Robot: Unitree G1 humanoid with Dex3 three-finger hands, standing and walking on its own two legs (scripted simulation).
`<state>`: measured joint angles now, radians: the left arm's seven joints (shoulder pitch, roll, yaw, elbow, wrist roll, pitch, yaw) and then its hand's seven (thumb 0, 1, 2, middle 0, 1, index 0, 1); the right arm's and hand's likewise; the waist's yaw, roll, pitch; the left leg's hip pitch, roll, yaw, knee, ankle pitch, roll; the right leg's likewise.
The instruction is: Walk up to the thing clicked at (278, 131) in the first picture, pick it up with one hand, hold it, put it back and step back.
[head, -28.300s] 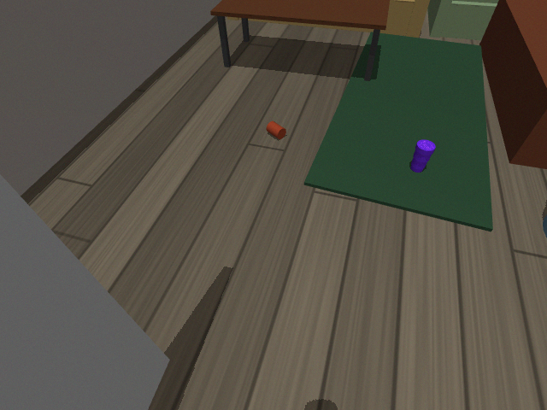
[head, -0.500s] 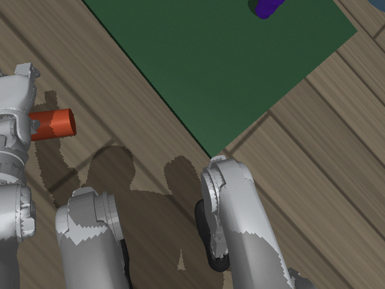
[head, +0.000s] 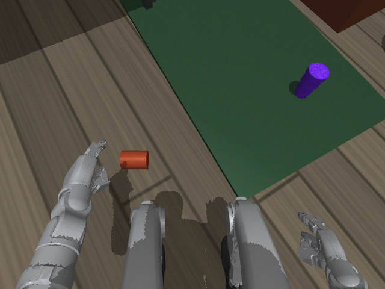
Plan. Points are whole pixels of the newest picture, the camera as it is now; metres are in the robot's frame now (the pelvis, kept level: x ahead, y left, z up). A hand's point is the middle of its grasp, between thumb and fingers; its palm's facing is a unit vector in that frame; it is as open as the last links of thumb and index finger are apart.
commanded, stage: home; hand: left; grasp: from above
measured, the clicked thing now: (134, 159) +0.52 +0.22 -0.47
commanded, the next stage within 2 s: none
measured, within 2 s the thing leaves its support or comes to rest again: neither
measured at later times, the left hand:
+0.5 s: hand (70, 208) +0.26 +0.19 +0.10, palm faces +0.10 -0.97 -0.21, open 7.4 cm
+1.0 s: hand (32, 232) +0.23 +0.19 +0.16, palm faces +0.12 -0.97 -0.19, open 7.4 cm
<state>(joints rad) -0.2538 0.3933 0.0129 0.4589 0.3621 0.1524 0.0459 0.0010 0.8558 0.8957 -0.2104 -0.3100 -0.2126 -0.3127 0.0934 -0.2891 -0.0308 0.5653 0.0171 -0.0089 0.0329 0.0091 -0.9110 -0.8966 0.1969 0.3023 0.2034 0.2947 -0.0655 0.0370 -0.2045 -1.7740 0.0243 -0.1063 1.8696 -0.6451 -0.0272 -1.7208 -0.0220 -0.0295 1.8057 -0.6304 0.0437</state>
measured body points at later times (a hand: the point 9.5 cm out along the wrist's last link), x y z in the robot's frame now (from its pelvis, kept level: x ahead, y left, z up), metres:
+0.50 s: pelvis +0.06 +0.00 +0.17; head +0.12 +0.02 +0.62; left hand +0.25 +0.24 +0.12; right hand +0.22 -0.23 +0.09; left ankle +0.08 +0.13 -0.47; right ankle +0.09 -0.14 -0.47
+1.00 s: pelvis +0.08 +0.00 +0.21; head +0.10 +0.01 +0.66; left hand +0.22 +0.24 +0.18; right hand +0.27 -0.22 +0.16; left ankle +0.08 +0.13 -0.47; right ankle +0.09 -0.14 -0.47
